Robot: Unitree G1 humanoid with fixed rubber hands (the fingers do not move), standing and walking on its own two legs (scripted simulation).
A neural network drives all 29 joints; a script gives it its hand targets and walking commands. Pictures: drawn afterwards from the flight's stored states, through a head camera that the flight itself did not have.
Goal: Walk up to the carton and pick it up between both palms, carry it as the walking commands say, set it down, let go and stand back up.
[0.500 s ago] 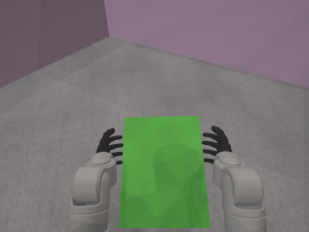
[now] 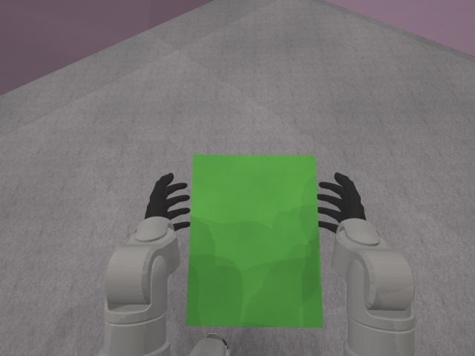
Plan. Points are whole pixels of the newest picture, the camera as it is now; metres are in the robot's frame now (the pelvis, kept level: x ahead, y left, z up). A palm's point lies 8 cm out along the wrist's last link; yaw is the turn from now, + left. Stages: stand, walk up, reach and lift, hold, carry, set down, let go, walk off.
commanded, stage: carry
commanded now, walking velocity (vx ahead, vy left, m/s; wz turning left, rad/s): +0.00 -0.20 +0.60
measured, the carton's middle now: (251, 235) +0.33 +0.01 -0.03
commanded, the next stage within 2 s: none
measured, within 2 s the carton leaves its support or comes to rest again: neither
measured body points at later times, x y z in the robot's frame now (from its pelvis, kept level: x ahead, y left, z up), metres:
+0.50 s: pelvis +0.02 -0.06 +0.01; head +0.01 -0.08 +0.45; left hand +0.26 +0.13 +0.10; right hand +0.31 -0.14 +0.09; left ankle +0.01 +0.07 -0.72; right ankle +0.06 -0.16 -0.72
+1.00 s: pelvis +0.00 -0.09 +0.01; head -0.01 -0.10 +0.46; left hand +0.25 +0.10 +0.10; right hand +0.31 -0.17 +0.10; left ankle +0.01 +0.07 -0.72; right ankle +0.06 -0.16 -0.72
